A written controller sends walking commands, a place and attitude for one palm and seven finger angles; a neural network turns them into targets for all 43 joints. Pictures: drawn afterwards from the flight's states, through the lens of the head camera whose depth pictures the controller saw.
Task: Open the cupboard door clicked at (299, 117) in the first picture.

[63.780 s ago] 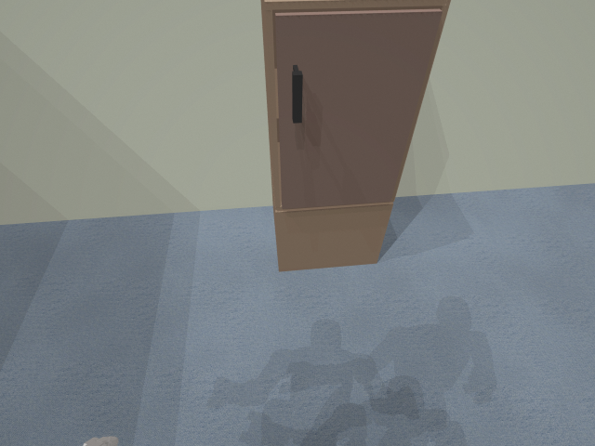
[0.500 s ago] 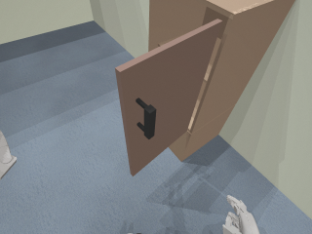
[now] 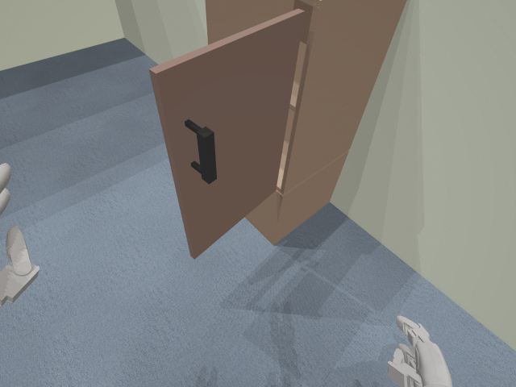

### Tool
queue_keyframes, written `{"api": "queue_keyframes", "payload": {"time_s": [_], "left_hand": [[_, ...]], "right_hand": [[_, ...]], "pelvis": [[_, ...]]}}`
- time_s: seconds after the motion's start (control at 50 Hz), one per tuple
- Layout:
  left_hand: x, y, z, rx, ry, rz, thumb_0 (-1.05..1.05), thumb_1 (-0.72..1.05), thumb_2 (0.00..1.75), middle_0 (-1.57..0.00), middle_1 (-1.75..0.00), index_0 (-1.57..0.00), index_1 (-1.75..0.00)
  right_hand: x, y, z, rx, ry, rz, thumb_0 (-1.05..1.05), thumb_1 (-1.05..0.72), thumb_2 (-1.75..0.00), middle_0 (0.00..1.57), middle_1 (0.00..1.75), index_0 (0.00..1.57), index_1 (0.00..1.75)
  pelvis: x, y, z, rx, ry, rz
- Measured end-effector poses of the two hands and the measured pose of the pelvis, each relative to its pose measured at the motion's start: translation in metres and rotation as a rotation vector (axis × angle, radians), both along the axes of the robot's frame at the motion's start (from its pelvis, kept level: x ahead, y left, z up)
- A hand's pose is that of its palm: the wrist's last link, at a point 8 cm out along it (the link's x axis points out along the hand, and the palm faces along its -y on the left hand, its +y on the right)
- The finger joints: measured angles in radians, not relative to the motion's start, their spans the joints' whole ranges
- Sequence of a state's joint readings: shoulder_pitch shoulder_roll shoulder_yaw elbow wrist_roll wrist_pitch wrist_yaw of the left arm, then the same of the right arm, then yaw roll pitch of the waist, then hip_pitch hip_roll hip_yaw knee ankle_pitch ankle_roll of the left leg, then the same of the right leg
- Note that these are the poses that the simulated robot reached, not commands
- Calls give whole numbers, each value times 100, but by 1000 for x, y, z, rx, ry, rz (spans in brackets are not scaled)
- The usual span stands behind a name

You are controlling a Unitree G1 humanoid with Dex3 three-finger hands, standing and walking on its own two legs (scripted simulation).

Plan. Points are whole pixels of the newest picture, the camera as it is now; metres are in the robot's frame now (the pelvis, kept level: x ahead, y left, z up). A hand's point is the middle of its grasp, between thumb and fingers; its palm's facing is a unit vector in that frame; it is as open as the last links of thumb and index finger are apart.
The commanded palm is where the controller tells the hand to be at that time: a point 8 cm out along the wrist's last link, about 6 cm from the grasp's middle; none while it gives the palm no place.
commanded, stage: stop stepping back and stand still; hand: left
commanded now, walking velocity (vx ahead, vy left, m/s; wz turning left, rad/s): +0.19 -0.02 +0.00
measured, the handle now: (200, 151) +0.52 +0.14 +0.05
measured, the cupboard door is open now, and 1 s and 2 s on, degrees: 96 96 96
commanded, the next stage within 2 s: let the arm hang, fingers relaxed in 0.60 s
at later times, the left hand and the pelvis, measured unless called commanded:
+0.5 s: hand out of the picture +0.14 +0.29 +0.17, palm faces +0.47 -0.75 -0.46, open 7.4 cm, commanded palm +0.07 +0.32 +0.18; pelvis -0.05 +0.01 +0.00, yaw +2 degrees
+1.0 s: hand out of the picture +0.00 +0.18 -0.17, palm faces +0.15 -0.97 -0.18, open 7.0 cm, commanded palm none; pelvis -0.06 +0.01 +0.00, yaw +4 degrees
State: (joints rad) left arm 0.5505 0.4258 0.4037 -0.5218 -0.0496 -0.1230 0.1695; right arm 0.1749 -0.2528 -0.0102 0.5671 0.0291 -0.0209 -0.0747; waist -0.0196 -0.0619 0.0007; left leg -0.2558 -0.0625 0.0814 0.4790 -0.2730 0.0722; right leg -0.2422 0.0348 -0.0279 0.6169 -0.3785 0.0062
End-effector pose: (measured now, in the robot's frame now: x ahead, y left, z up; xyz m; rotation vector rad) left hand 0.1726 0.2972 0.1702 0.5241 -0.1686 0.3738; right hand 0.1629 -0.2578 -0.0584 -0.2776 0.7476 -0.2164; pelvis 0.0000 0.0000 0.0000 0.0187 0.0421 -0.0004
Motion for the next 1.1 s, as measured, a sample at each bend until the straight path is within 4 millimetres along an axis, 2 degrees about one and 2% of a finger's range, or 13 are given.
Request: {"api": "queue_keyframes", "payload": {"time_s": [0.16,0.24,0.32,0.4,0.52,0.7,0.72,0.76,0.82,0.88,0.94,0.98,1.1], "left_hand": [[-53,-8,23,121,-41,-42,1,88,90,-21,-30,-22,-30],[-77,1,18,74,-58,34,1,88,90,-21,-30,-22,-30],[-83,9,6,-5,-73,89,1,88,90,-21,-30,-21,-30],[-81,14,1,-26,-95,70,1,88,90,-21,-30,-21,-30],[-76,22,18,77,-110,39,1,88,90,-21,-30,-21,-30],[-71,4,16,70,-40,25,1,89,90,-21,-30,-21,-30],[-69,5,8,70,-11,21,1,89,90,-21,-30,-21,-30],[-59,12,-33,-3,138,38,0,89,90,-21,-30,-21,-30],[-58,16,-129,-204,456,103,0,89,90,-20,-30,-20,-30],[-89,-8,-225,-390,820,143,0,90,90,-20,-30,-20,-30],[-145,-51,-287,-531,1133,133,0,91,90,-20,-30,-20,-30],[-178,-69,-305,-624,1229,180,-1,94,90,-20,-30,-20,-30],[-238,-58,-310,-633,1376,285,-5,101,90,-21,-30,-21,-30]], "right_hand": [[-52,14,-10,63,-28,37,1,-90,-90,20,30,21,30],[-76,15,-22,71,54,40,1,-90,-90,20,30,21,30],[-92,17,-25,45,107,46,1,-90,-90,21,30,21,30],[-91,20,-25,-4,79,45,1,-90,-90,21,30,21,30],[-77,42,-20,53,-4,39,1,-90,-90,20,30,21,30],[-58,51,-29,146,-20,91,1,-90,-90,21,30,21,30],[-58,49,-31,150,-11,103,1,-90,-90,21,30,21,30],[-59,43,-43,154,47,121,1,-90,-90,21,30,21,30],[-70,35,-65,132,149,125,1,-90,-90,20,30,21,30],[-91,30,-74,108,253,108,1,-91,-90,20,30,21,30],[-119,27,-74,97,344,70,1,-91,-90,20,30,21,30],[-140,26,-73,91,413,43,1,-91,-90,20,30,20,30],[-200,32,-77,107,626,5,1,-91,-90,20,30,20,30]], "pelvis": [[-35,-8,-1,-16,-38,24],[-45,-7,2,-15,-30,14],[-50,-2,5,-3,-32,32],[-52,10,-2,-24,-42,54],[-54,13,-3,-1,-65,41],[-51,5,-2,-17,-60,29],[-52,6,-2,-16,-50,40],[-53,9,-3,-10,-39,66],[-56,14,-13,-21,-35,93],[-59,14,-14,-8,-42,84],[-61,10,-9,-2,-53,71],[-63,7,-6,-3,-56,74],[-65,3,3,-18,-61,85]]}}
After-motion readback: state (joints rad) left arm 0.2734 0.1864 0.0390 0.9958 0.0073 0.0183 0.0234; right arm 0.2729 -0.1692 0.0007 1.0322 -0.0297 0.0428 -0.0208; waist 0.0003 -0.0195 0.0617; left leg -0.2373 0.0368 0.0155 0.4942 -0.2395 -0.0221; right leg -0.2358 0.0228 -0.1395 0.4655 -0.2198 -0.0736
